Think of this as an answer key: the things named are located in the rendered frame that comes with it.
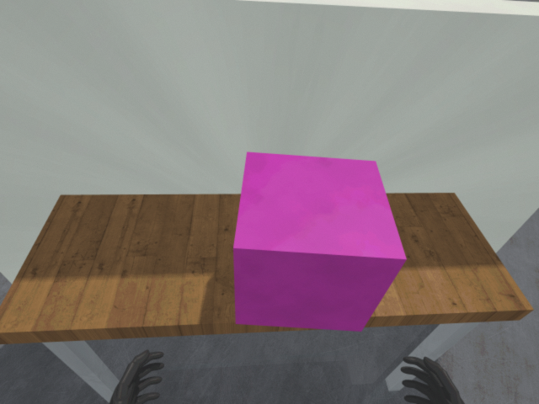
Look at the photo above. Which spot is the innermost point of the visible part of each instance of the right robot hand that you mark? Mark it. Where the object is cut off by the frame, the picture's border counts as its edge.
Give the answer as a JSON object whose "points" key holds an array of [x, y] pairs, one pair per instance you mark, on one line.
{"points": [[440, 388]]}

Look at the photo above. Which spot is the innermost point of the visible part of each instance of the table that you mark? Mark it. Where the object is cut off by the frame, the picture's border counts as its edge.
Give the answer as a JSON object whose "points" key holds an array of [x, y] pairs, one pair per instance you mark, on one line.
{"points": [[112, 266]]}

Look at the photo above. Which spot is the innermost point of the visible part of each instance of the left robot hand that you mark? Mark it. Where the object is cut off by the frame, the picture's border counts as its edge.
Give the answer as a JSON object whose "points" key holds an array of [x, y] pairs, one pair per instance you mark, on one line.
{"points": [[126, 392]]}

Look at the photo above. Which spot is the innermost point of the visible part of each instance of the carton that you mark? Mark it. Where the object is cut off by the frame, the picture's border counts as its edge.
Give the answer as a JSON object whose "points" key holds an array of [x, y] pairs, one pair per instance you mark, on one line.
{"points": [[316, 245]]}

